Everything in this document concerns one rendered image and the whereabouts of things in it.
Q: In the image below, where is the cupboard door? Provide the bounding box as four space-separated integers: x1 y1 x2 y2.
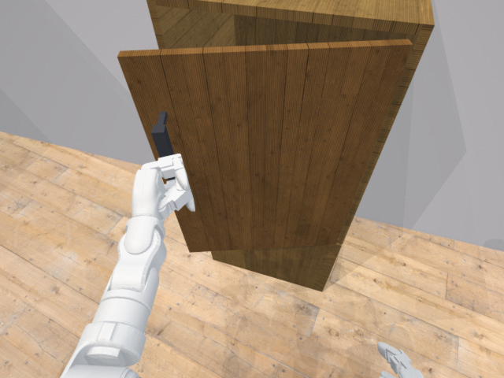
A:
117 39 413 253

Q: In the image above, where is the robot left hand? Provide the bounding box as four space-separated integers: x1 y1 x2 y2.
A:
132 154 195 224

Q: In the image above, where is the handle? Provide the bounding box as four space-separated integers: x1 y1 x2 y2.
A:
151 111 175 181

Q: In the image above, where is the robot left forearm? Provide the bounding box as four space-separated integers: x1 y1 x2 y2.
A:
60 216 167 378

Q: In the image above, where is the robot right hand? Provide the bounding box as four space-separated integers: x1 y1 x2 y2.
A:
377 342 424 378

